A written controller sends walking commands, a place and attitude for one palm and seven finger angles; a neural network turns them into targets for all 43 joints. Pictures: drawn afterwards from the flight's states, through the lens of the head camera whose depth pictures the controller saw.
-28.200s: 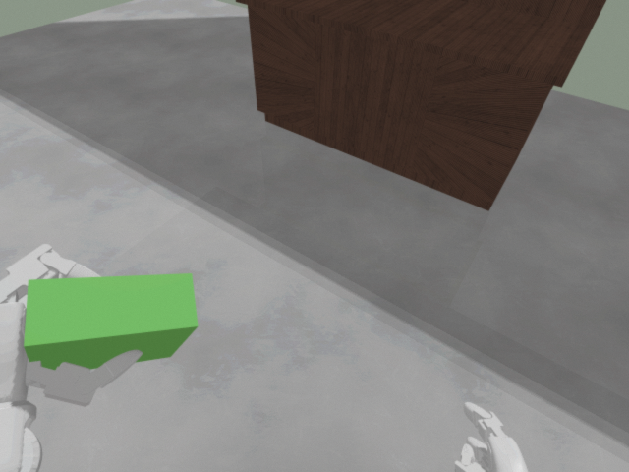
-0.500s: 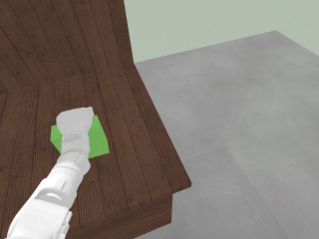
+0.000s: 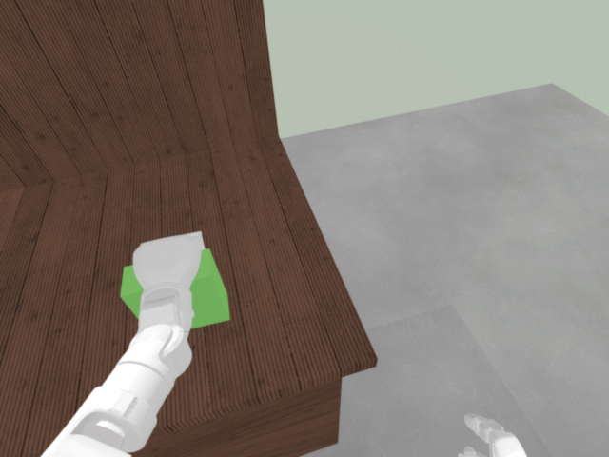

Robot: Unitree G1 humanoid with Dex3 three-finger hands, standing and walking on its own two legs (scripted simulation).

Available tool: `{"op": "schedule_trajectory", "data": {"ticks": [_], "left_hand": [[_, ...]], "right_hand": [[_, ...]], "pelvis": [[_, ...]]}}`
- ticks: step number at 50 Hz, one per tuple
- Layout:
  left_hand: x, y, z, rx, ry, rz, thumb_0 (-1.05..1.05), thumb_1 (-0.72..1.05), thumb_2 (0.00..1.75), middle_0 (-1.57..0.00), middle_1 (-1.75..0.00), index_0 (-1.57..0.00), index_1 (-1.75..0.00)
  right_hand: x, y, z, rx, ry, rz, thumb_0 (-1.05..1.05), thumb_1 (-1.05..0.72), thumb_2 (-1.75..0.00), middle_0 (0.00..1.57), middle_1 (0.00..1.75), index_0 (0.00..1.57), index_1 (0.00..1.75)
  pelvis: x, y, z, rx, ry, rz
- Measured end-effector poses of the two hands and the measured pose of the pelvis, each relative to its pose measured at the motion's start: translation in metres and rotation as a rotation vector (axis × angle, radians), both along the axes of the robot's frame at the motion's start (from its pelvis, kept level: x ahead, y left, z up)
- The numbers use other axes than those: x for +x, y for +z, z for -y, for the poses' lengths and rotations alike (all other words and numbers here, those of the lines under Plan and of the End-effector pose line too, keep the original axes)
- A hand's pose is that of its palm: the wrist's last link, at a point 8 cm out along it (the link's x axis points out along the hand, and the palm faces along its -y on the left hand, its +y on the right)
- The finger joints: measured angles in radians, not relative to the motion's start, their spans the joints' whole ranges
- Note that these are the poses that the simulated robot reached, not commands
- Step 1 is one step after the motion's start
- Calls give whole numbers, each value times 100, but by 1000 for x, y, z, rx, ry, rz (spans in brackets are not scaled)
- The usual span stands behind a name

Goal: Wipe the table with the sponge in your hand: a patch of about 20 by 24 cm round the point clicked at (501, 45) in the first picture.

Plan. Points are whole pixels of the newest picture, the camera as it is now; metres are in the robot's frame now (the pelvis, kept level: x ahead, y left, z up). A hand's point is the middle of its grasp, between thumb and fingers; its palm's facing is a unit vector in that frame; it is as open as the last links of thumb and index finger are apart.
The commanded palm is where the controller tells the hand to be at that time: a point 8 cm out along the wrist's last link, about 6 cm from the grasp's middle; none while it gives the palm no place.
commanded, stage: wipe back along the middle lane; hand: left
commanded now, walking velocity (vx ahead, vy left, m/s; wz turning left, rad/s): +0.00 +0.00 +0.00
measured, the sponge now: (184, 302) +0.35 +0.23 -0.02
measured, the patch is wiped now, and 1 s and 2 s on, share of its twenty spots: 0.40 0.55 0.70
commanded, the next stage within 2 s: slide across to the third lane in 0.84 s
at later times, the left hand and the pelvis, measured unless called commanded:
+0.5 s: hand (180, 308) +0.31 +0.21 +0.03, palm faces -0.01 -0.03 -1.00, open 9.6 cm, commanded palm +0.26 +0.20 +0.06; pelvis -0.01 +0.00 +0.00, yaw +0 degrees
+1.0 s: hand (179, 336) +0.27 +0.20 +0.03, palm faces +0.00 -0.06 -1.00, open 9.6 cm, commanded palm +0.23 +0.18 +0.06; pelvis -0.01 -0.01 +0.00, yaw -1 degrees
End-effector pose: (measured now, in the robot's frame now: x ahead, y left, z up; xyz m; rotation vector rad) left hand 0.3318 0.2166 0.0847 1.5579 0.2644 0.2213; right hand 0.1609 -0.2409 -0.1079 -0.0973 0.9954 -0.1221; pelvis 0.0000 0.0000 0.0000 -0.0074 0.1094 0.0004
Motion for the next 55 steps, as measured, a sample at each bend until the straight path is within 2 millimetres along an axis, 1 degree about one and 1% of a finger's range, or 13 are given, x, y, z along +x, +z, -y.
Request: {"op": "schedule_trajectory", "data": {"ticks": [10, 18, 35, 46, 55], "left_hand": [[-18, 0, 5, -6, 0, 1, 2, -45, 109, -73, -144, -73, -144], [-35, 0, 10, -14, -3, 14, 3, -45, 109, -73, -144, -73, -144], [-61, -1, 17, -40, -5, 20, 3, -45, 108, -71, -146, -74, -143], [-85, -1, 22, -64, -11, 40, 3, -45, 108, -69, -147, -74, -142], [-83, -1, 23, -64, 1, 13, 2, -46, 108, -70, -147, -75, -141]], "right_hand": [[6, 4, -7, 16, 22, 37, 1, -91, -90, 20, 30, 20, 30], [9, 6, -7, 25, 31, 63, 1, -91, -90, 20, 30, 20, 30], [21, 15, -4, 34, 44, 125, 2, -91, -90, 20, 30, 20, 30], [32, 21, -9, 55, 67, 170, 2, -91, -90, 20, 30, 20, 30], [38, 24, -14, 51, 83, 186, 2, -91, -90, 20, 30, 20, 30]], "pelvis": [[-5, 0, 0, 2, 1, 20], [-8, 0, 2, 4, -2, 35], [-9, 0, 6, 8, -9, 57], [-9, 0, 7, 10, -15, 73], [-13, 0, 8, 10, -6, 81]]}}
